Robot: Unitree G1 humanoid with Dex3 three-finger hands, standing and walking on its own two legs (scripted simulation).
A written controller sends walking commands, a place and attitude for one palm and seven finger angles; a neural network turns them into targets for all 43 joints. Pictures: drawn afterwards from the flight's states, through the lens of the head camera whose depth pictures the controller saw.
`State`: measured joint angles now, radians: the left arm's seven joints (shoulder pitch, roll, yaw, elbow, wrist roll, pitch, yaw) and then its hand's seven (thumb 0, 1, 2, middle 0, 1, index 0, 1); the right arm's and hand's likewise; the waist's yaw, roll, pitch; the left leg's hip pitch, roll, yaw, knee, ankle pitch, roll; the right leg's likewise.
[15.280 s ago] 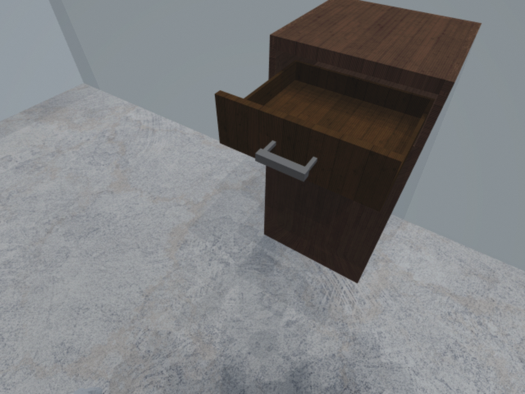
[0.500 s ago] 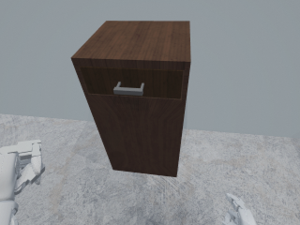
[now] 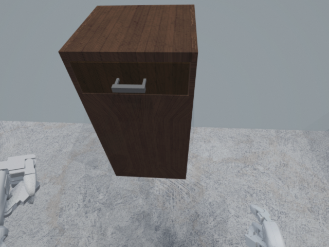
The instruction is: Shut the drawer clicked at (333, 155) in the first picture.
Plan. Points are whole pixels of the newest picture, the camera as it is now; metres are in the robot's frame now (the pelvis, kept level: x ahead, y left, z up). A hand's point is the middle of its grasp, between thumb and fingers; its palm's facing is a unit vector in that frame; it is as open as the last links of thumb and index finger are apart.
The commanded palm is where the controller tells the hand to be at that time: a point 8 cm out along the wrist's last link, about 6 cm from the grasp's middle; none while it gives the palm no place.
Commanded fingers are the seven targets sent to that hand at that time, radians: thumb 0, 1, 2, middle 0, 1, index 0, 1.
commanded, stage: step back with the hand held close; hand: left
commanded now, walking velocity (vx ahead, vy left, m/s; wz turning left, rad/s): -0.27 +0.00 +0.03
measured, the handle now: (129, 84) +0.64 +0.17 +0.03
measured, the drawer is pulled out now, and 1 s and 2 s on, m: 0.00 0.00 0.00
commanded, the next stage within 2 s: stop stepping back and stand still in 1.36 s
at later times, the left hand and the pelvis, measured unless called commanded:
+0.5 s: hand (8, 221) +0.13 +0.26 +0.15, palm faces +0.36 -0.80 -0.48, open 3.2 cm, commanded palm +0.07 +0.30 +0.17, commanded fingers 0.00 0.90 0.90 -1.40 -1.60 -1.40 -1.60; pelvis -0.06 +0.02 -0.01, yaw +1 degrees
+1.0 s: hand out of the picture +0.07 +0.25 +0.16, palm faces +0.38 -0.77 -0.51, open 3.2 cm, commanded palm +0.00 +0.29 +0.17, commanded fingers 0.00 0.90 0.90 -1.40 -1.60 -1.40 -1.60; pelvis -0.12 +0.01 -0.03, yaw +3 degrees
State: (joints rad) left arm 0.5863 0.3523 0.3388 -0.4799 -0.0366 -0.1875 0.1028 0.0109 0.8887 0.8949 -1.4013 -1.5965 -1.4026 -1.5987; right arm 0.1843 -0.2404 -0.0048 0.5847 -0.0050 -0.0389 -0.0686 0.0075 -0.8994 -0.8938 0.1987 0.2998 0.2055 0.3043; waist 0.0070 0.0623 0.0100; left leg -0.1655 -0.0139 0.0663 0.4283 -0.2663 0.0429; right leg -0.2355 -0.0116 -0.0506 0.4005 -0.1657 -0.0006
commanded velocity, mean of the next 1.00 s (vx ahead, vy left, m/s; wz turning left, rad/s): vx -0.33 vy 0.00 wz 0.00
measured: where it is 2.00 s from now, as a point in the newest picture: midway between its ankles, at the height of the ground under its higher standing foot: outside the picture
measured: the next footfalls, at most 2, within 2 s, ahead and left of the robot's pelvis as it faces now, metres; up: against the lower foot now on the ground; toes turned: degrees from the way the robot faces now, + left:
right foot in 1.18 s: -0.13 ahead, -0.13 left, +0.00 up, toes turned +11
left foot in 1.34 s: -0.11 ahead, +0.10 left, +0.00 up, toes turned +4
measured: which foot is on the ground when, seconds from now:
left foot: down 0.00-1.00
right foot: down 0.00-1.00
